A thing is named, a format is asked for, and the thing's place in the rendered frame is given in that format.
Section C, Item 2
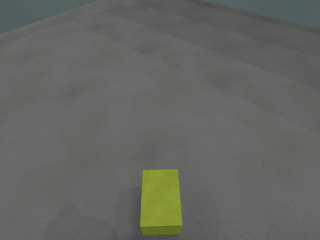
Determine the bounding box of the carton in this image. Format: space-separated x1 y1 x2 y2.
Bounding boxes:
140 169 183 236

